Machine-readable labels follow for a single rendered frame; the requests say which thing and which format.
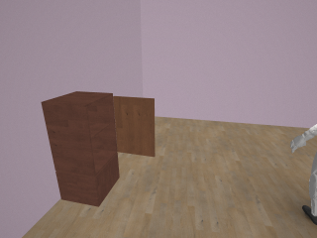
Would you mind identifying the cupboard door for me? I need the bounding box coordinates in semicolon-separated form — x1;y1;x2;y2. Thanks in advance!
113;96;156;157

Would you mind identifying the robot left forearm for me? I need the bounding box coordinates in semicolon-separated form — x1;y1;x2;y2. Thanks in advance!
301;124;317;141

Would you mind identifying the robot left foot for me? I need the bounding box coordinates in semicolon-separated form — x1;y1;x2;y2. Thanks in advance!
302;205;317;225

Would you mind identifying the robot left hand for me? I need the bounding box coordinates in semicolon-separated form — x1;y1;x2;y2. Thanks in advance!
290;135;306;153

